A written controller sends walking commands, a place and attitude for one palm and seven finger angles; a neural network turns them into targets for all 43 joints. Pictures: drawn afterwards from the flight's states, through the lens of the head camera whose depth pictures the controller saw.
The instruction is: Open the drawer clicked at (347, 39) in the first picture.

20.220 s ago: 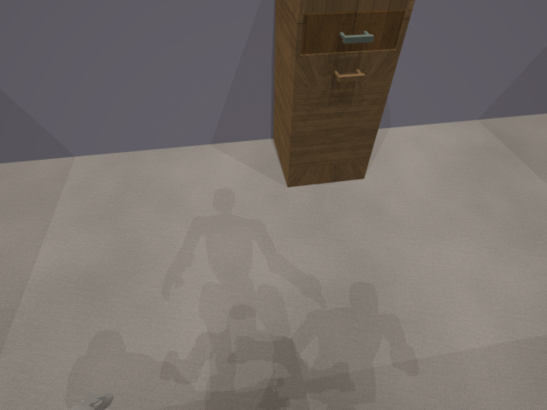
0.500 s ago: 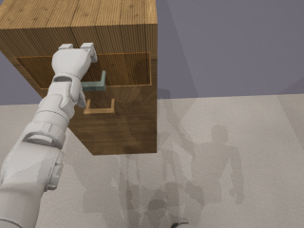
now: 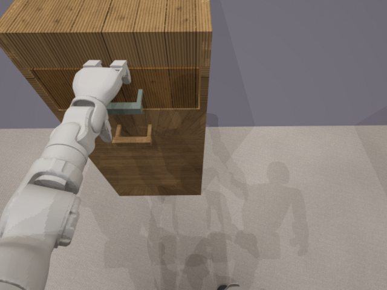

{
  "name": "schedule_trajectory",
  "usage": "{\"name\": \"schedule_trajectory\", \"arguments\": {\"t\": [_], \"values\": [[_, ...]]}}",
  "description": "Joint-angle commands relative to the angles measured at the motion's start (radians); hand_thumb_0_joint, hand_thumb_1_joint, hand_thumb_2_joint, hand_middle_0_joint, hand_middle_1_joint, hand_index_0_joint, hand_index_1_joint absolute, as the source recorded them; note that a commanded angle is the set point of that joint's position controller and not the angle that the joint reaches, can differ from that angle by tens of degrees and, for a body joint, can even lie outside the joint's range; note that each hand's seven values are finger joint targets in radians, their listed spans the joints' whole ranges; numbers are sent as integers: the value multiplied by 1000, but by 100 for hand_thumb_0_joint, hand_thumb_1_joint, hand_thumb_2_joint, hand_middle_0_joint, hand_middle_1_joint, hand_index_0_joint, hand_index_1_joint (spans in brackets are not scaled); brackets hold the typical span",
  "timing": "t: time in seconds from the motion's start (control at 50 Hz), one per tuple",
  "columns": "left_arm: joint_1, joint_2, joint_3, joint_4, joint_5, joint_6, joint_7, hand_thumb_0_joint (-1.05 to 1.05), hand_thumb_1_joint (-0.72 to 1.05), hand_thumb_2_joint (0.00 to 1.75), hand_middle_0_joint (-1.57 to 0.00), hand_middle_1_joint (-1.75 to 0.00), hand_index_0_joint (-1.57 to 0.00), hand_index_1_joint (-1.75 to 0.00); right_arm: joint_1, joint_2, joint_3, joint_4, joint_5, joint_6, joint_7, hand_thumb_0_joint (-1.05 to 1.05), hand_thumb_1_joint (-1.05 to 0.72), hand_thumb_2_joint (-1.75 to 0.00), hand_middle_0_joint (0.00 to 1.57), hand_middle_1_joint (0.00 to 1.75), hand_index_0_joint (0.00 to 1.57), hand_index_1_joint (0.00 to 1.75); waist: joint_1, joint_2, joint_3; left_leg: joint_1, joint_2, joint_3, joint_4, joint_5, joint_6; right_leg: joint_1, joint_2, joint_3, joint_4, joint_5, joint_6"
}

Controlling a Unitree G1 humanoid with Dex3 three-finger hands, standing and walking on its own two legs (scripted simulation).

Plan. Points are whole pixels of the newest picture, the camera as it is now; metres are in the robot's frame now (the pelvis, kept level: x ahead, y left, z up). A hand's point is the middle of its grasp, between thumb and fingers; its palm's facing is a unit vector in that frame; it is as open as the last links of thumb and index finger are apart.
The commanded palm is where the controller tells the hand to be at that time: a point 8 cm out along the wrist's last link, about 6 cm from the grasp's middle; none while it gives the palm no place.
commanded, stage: move the hooked fingers above the handle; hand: left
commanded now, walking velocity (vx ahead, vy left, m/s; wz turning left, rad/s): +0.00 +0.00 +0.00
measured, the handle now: (120, 101) +0.55 +0.16 +0.03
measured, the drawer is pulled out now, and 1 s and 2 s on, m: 0.00 0.00 0.00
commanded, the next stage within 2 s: lower the fingers behind the handle in 0.14 s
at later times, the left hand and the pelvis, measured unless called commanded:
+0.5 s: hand (102, 107) +0.50 +0.19 +0.06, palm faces -0.11 +0.01 -0.99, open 13.8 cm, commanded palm +0.49 +0.19 +0.12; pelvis +0.00 +0.00 +0.00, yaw -1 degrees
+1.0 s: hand (112, 112) +0.50 +0.17 +0.04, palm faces -0.07 +0.01 -1.00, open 13.7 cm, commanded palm +0.49 +0.18 +0.08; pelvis +0.00 +0.00 -0.01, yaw -1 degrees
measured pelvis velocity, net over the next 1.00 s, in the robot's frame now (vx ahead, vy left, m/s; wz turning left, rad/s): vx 0.00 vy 0.00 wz -0.02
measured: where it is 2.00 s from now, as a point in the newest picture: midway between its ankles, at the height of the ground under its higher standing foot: outside the picture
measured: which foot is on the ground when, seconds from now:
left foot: down 0.00-1.00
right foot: down 0.00-1.00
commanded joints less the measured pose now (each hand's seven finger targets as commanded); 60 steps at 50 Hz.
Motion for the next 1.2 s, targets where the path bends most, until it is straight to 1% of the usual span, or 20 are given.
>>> {"name": "schedule_trajectory", "arguments": {"t": [0.0,0.06,0.1,0.16,0.22,0.24,0.28,0.3,0.42,0.56,0.58,0.64,0.66,0.68,0.84,0.92,1.02,1.06,1.14,1.18], "values": [[-592,282,121,-191,7,42,99,0,-50,30,-30,-120,-30,-120,112,-142,-44,-36,-5,-17,-2,0,-90,-90,20,30,20,30,-29,63,-462,242,-36,-49,-24,419,7,187,66,22,-24,289,-35],[-545,283,136,-153,10,93,96,0,-50,30,-30,-120,-30,-120,101,-142,-41,-45,-4,-8,6,0,-90,-90,20,30,20,30,-9,32,-484,225,-35,-39,-25,475,6,237,67,20,-16,346,-35],[-539,280,127,-143,9,116,93,0,-50,30,-30,-120,-30,-120,96,-143,-40,-49,-2,0,6,0,-90,-90,20,30,20,30,-15,-6,-467,207,-35,-31,-31,455,11,254,67,18,-23,358,-29],[-522,268,123,-148,9,127,78,0,-50,30,-30,-120,-30,-120,80,-142,-40,-62,3,6,5,0,-90,-90,20,30,20,30,-6,-31,-455,204,-35,-28,-45,450,14,278,67,19,-33,359,-29],[-466,307,147,-141,8,129,56,0,-50,30,-30,-120,-30,-120,66,-142,-33,-76,8,12,-3,0,-90,-90,20,30,20,30,9,-58,-444,175,-38,-17,-62,396,18,317,62,24,-39,352,-25],[-453,269,112,-116,6,131,46,0,-50,30,-30,-120,-30,-120,61,-140,-31,-81,9,12,-6,0,-90,-90,20,30,20,30,-1,-61,-407,167,-38,-15,-69,368,19,301,62,24,-48,331,-25],[-426,287,122,-75,3,124,34,0,-50,30,-30,-120,-30,-120,62,-145,-28,-80,12,10,-11,0,-90,-90,20,30,20,30,-5,-89,-356,134,-36,-11,-78,304,21,285,58,28,-59,285,-21],[-440,285,111,-74,6,120,28,0,-50,30,-30,-120,-30,-120,60,-147,-25,-83,15,9,-15,0,-90,-90,20,30,20,30,-12,-81,-331,127,-36,-11,-79,284,21,268,57,31,-61,269,-23],[-470,213,55,-137,-1,35,-4,0,-50,30,-30,-120,-30,-120,97,-141,-39,-81,4,-10,-21,0,-90,-90,20,30,20,30,-38,-45,-394,182,-37,-19,-44,296,26,229,58,42,-56,265,-23],[-533,261,110,-214,5,-46,55,0,-50,30,-30,-120,-30,-120,131,-140,-52,-50,-11,-21,-18,0,-90,-90,20,30,20,30,-38,9,-475,189,-42,-39,11,381,20,190,64,42,-6,308,-31],[-515,291,138,-199,13,-42,76,0,-50,30,-30,-120,-30,-120,137,-139,-54,-46,-16,-22,-14,0,-90,-90,20,30,20,30,-30,43,-483,184,-42,-38,17,389,17,184,63,41,3,313,-31],[-492,263,131,-147,22,-5,121,0,-50,30,-30,-120,-30,-120,138,-139,-53,-34,-20,-22,-2,0,-90,-90,20,30,20,30,-33,41,-467,158,-39,-39,31,411,11,157,67,28,20,318,-33],[-490,281,150,-146,27,8,131,0,-50,30,-30,-120,-30,-120,137,-144,-54,-31,-20,-21,2,0,-90,-90,20,30,20,30,-29,12,-500,158,-38,-38,40,441,12,176,69,28,27,345,-33],[-477,284,148,-141,33,28,140,0,-50,30,-30,-120,-30,-120,140,-144,-54,-33,-21,-17,6,0,-90,-90,20,30,20,30,-22,36,-521,156,-38,-35,43,459,11,187,68,30,36,364,-31],[-427,221,96,-61,34,131,127,0,-50,30,-30,-120,-30,-120,119,-146,-49,-36,-8,1,15,0,-90,-90,20,30,20,30,-25,-26,-443,114,-38,-21,13,390,15,201,72,23,8,338,-27],[-412,207,76,-20,31,130,94,0,-50,30,-30,-120,-30,-120,113,-148,-42,-46,-1,0,5,0,-90,-90,20,30,20,30,-38,-52,-381,88,-37,-22,-1,296,19,171,70,26,-7,265,-26],[-433,220,82,-69,26,48,74,0,-50,30,-30,-120,-30,-120,122,-140,-42,-60,-8,-17,-13,0,-90,-90,20,30,20,30,-44,-37,-414,81,-42,-26,20,256,25,162,65,40,7,238,-26],[-395,202,81,-35,25,39,75,0,-50,30,-30,-120,-30,-120,132,-142,-43,-53,-10,-21,-11,0,-90,-90,20,30,20,30,-48,-58,-408,74,-41,-26,32,263,24,144,68,36,12,241,-26],[-400,162,56,-33,30,28,101,0,-50,30,-30,-120,-30,-120,149,-139,-48,-45,-15,-30,-3,0,-90,-90,20,30,20,30,-52,-23,-410,66,-37,-32,54,265,20,83,69,31,33,220,-28],[-395,175,70,-19,33,34,114,0,-50,30,-30,-120,-30,-120,160,-144,-52,-35,-17,-30,2,0,-90,-90,20,30,20,30,-56,-36,-426,58,-36,-33,67,279,19,80,71,30,44,234,-28]]}}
